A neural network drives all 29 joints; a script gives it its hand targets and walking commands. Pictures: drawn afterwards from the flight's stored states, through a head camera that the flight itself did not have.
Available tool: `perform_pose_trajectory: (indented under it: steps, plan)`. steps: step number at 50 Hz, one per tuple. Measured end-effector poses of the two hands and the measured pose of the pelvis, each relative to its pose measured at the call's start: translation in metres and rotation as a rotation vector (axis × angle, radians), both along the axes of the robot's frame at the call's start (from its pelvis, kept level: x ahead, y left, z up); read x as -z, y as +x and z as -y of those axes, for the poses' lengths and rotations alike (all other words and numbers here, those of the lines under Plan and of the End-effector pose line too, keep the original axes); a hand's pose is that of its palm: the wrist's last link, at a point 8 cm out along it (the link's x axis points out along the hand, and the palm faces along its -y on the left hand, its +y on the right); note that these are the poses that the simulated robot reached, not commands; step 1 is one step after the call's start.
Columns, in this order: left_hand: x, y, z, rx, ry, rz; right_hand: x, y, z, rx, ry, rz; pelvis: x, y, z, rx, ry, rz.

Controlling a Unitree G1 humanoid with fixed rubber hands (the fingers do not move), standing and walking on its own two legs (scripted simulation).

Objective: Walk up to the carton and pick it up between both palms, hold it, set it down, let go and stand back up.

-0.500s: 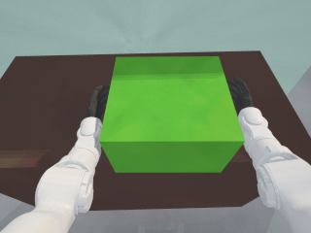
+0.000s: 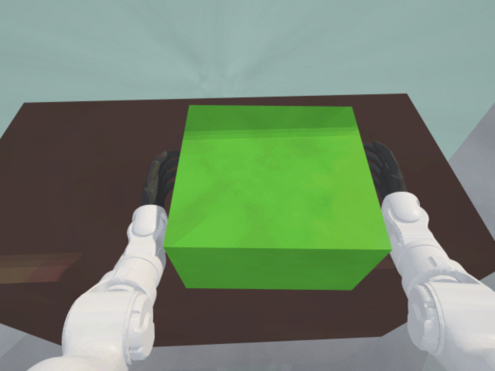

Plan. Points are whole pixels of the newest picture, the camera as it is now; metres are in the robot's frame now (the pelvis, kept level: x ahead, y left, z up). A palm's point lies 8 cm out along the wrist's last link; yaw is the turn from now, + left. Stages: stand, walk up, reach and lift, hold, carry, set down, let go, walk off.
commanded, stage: reach and lift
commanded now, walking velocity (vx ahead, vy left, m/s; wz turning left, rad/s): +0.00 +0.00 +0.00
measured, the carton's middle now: (269, 196) +0.41 -0.03 +0.01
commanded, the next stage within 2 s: none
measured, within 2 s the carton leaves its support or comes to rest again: leaves its support in 0.04 s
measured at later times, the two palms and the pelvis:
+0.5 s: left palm (136, 207) +0.36 +0.19 +0.07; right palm (386, 189) +0.37 -0.21 +0.08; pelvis -0.01 +0.00 +0.00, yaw +2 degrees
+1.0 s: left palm (116, 201) +0.34 +0.20 +0.11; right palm (391, 182) +0.36 -0.20 +0.12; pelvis +0.00 +0.00 +0.01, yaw +2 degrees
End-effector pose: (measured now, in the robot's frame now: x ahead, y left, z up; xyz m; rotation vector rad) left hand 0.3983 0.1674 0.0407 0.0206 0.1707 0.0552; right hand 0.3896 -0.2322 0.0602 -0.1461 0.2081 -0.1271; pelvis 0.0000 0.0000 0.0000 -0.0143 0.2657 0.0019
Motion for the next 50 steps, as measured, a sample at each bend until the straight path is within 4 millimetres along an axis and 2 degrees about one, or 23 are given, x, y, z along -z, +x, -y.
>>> perform_pose_trajectory:
  steps: [5, 17, 22, 35, 50]
  plan:
    - [-0.002, -0.004, 0.000, -0.003, -0.001, 0.025, -0.002, -0.004, -0.001, -0.003, -0.014, 0.028, -0.001, -0.001, 0.000, 0.000, -0.001, 0.005]
    - [-0.003, -0.032, -0.013, -0.058, -0.016, 0.008, -0.001, -0.014, -0.014, -0.030, 0.036, 0.021, -0.002, -0.005, 0.001, -0.011, 0.000, 0.032]
    - [-0.016, -0.035, -0.017, -0.063, -0.013, 0.019, -0.011, -0.017, -0.019, -0.020, 0.072, 0.032, -0.002, -0.006, 0.000, -0.028, 0.002, 0.050]
    - [-0.059, -0.036, -0.019, -0.045, -0.007, 0.028, -0.052, -0.022, -0.021, -0.003, 0.100, 0.039, -0.006, -0.004, -0.002, -0.018, 0.008, 0.160]
    - [-0.074, -0.055, -0.030, -0.058, 0.007, 0.009, -0.058, -0.034, -0.032, -0.015, 0.110, 0.019, -0.007, -0.004, -0.001, -0.028, 0.007, 0.190]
